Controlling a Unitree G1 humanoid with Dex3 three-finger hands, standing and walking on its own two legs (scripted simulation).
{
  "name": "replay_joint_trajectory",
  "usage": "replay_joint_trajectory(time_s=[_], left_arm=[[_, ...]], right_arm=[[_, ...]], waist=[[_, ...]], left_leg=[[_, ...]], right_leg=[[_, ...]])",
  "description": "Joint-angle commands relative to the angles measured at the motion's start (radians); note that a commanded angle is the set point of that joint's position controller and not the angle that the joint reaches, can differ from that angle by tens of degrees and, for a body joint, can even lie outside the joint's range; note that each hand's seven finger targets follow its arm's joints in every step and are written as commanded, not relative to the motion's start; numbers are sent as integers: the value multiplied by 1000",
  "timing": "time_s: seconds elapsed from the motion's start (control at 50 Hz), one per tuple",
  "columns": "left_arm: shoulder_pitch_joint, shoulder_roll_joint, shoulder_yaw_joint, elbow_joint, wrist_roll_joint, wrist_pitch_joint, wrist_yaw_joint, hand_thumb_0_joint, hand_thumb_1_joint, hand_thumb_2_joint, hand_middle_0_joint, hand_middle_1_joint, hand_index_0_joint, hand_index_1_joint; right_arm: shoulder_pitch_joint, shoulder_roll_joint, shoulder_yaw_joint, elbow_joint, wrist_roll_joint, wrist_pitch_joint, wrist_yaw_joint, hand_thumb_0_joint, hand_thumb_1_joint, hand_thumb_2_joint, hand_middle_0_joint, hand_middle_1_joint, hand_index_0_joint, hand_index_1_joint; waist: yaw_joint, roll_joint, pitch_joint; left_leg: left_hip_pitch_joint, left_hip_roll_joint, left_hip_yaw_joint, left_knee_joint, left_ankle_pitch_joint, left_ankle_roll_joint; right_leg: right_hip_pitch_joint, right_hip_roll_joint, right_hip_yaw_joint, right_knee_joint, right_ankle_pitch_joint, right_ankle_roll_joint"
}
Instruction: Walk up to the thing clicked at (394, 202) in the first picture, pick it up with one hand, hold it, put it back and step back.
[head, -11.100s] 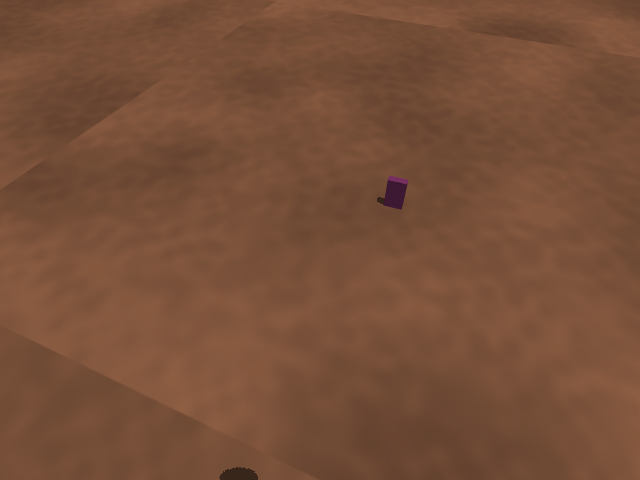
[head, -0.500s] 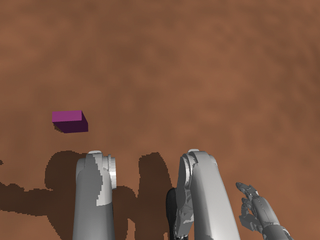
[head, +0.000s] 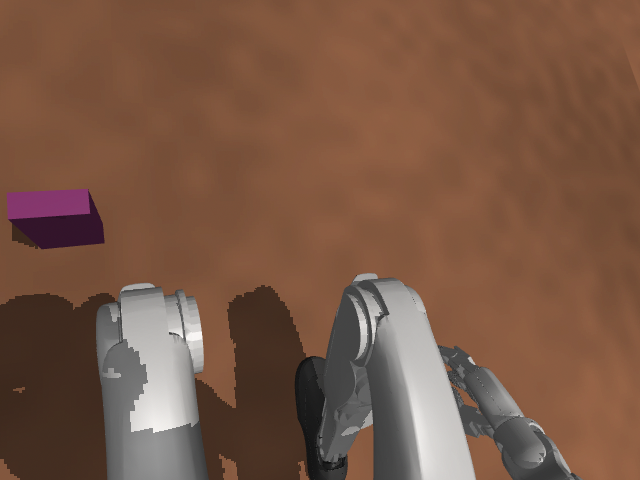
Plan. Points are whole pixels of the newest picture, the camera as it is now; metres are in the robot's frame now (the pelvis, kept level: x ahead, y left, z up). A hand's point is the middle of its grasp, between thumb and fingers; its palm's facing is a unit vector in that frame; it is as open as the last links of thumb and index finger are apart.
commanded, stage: approach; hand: left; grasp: from the side
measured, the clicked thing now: (62, 221) +0.44 +0.29 -0.25
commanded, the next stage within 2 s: close in in 0.08 s
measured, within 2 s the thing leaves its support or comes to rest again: neither
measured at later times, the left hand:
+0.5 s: hand (6, 245) +0.38 +0.33 -0.19, palm faces +0.26 -0.96 +0.05, open 17.6 cm
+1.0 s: hand (52, 245) +0.40 +0.29 -0.21, palm faces +0.28 -0.96 +0.01, open 17.6 cm
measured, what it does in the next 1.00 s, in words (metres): stands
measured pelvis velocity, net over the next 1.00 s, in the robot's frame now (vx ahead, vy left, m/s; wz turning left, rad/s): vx -0.01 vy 0.02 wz -0.09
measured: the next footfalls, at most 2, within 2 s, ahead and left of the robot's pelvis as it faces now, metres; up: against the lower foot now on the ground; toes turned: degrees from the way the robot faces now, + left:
none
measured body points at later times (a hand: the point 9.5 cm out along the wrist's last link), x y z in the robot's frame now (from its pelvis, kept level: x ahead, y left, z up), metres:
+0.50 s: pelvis -0.01 +0.01 -0.04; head +0.20 +0.18 +0.32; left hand +0.37 +0.38 -0.19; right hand +0.18 -0.24 -0.08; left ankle +0.08 +0.13 -0.29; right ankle +0.11 -0.12 -0.29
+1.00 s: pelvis -0.01 +0.02 -0.05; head +0.21 +0.19 +0.30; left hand +0.37 +0.34 -0.21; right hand +0.15 -0.24 -0.07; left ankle +0.08 +0.13 -0.29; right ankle +0.11 -0.12 -0.29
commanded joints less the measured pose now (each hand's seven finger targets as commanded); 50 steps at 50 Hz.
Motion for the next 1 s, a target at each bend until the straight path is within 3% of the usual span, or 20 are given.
replay_joint_trajectory(time_s=[0.0, 0.02, 0.04, 0.06, 0.08, 0.1, 0.12, 0.2, 0.24, 0.28, 0.3, 0.34, 0.36, 0.4, 0.44, 0.52, 0.62, 0.78, 0.9, 0.98], left_arm=[[-140, 442, 66, -199, 9, -147, 58, 0, -611, 17, -100, -109, -88, -118], [-132, 418, 53, -195, 16, -164, 67, 0, -611, 17, -97, -114, -88, -120], [-131, 353, 7, -192, 22, -177, 74, 0, -611, 27, -92, -116, -84, -121], [-109, 385, 46, -189, 23, -190, 87, 0, -611, 17, -100, -123, -92, -127], [-117, 330, 0, -198, 25, -203, 93, 0, -611, 25, -94, -116, -85, -122], [-128, 219, -79, -186, 18, -213, 92, 0, -611, 19, -99, -122, -90, -127], [-114, 258, -43, -181, 26, -220, 105, 0, -611, 32, -92, -121, -84, -126], [-142, 192, -125, -153, 28, -268, 139, 0, -611, 0, -87, -105, -95, -96], [-126, 216, -100, -132, 16, -296, 171, 0, -611, 0, -91, -95, -98, -86], [-139, 177, -121, -127, 10, -327, 200, 0, -611, 0, -86, -94, -93, -84], [-134, 198, -102, -119, 14, -338, 220, 0, -611, 0, -90, -102, -102, -89], [-134, 160, -126, -116, 25, -360, 259, 0, -611, 0, -90, -101, -99, -91], [-106, 183, -98, -82, 35, -364, 285, 0, -611, 0, -85, -103, -94, -92], [-87, 139, -119, -58, 46, -374, 328, 0, -611, 0, -85, -104, -94, -95], [-117, 93, -163, -66, 57, -392, 364, 0, -611, 0, -86, -98, -96, -88], [-116, 79, -202, -66, 81, -423, 423, 0, -611, 0, -81, -78, -90, -67], [-166, 40, -264, -79, 78, -466, 463, 0, -611, 0, -74, -71, -86, -56], [-111, 49, -253, -17, 91, -506, 540, 0, -611, 28, -65, -75, -73, -65], [-97, 43, -255, -52, 109, -529, 585, 0, -565, 57, -57, -75, -63, -67], [-115, 10, -290, -84, 122, -532, 610, 0, -539, 76, -63, -85, -68, -78]], right_arm=[[58, -302, -58, -54, -39, 8, -6, 0, -926, -905, 199, 300, 199, 300], [46, -304, -56, -56, -49, 16, -3, 0, -929, -906, 199, 300, 199, 300], [28, -303, -48, -66, -57, 23, 1, 0, -926, -906, 199, 300, 199, 300], [37, -315, -50, -54, -67, 31, 2, 0, -934, -907, 199, 300, 199, 300], [17, -313, -45, -58, -73, 36, 4, 0, -934, -907, 199, 300, 199, 300], [10, -305, -35, -60, -75, 41, 11, 0, -939, -907, 199, 300, 199, 300], [9, -327, -40, -57, -82, 45, 10, 0, -933, -906, 199, 300, 199, 300], [-28, -333, -2, -67, -97, 64, 22, 0, -946, -907, 199, 300, 199, 300], [-23, -337, 14, -57, -109, 73, 29, 0, -954, -908, 199, 300, 199, 300], [-56, -337, 33, -71, -119, 80, 39, 0, -955, -908, 199, 300, 200, 300], [-58, -344, 35, -68, -123, 83, 42, 0, -956, -907, 199, 300, 200, 300], [-80, -342, 49, -82, -128, 89, 52, 0, -954, -907, 199, 300, 199, 300], [-68, -346, 51, -76, -136, 95, 57, 0, -950, -907, 199, 300, 199, 300], [-79, -345, 55, -88, -141, 104, 68, 0, -950, -907, 199, 300, 199, 300], [-93, -347, 62, -97, -148, 110, 77, 0, -953, -907, 199, 300, 199, 300], [-102, -344, 70, -105, -166, 123, 91, 0, -953, -907, 199, 300, 199, 300], [-106, -351, 84, -98, -178, 129, 99, 0, -951, -906, 199, 300, 200, 300], [-117, -354, 111, -111, -195, 152, 110, 0, -941, -906, 199, 300, 199, 300], [-125, -355, 121, -114, -210, 168, 116, 0, -937, -907, 199, 300, 199, 300], [-118, -361, 114, -109, -215, 177, 121, 0, -935, -907, 199, 300, 199, 300]], waist=[[31, 479, -620], [30, 501, -621], [13, 511, -606], [14, 523, -617], [-4, 541, -594], [-27, 527, -567], [-40, 545, -558], [-86, 497, -523], [-82, 463, -514], [-89, 457, -498], [-90, 463, -480], [-89, 476, -448], [-82, 469, -450], [-84, 467, -421], [-111, 477, -381], [-129, 425, -362], [-173, 385, -360], [-146, 399, -334], [-152, 444, -331], [-176, 467, -332]], left_leg=[[516, 24, 90, -291, 163, 10], [528, 28, 86, -281, 173, 7], [539, 31, 76, -281, 189, 3], [547, 32, 73, -268, 197, 2], [545, 34, 70, -267, 191, -1], [546, 35, 58, -270, 169, -4], [560, 40, 45, -273, 189, -9], [529, 38, 22, -228, 182, -8], [490, 35, 28, -191, 191, -1], [484, 34, 17, -182, 194, -1], [476, 35, 13, -186, 170, -2], [472, 35, 3, -198, 148, -9], [466, 36, 4, -191, 150, -8], [446, 34, 4, -193, 124, -9], [424, 33, -4, -201, 87, -11], [369, 32, -8, -176, 54, 1], [356, 28, -17, -150, 33, 10], [365, 29, -34, -158, 39, 0], [392, 33, -41, -159, 98, -9], [412, 35, -57, -170, 90, -15]], right_leg=[[254, 32, -85, -157, 123, -71], [242, 32, -88, -144, 131, -71], [225, 32, -98, -130, 142, -72], [235, 34, -102, -128, 151, -71], [221, 34, -106, -121, 153, -71], [195, 34, -119, -117, 134, -70], [197, 31, -131, -102, 159, -69], [203, 33, -153, -90, 169, -63], [251, 38, -151, -96, 189, -58], [255, 39, -159, -88, 194, -55], [249, 40, -166, -89, 179, -57], [243, 40, -177, -80, 163, -57], [262, 43, -180, -82, 168, -55], [250, 44, -184, -82, 155, -56], [232, 44, -194, -80, 140, -56], [246, 50, -197, -89, 129, -51], [263, 58, -202, -101, 131, -40], [279, 65, -215, -86, 134, -42], [301, 67, -222, -73, 187, -43], [289, 65, -231, -69, 189, -42]])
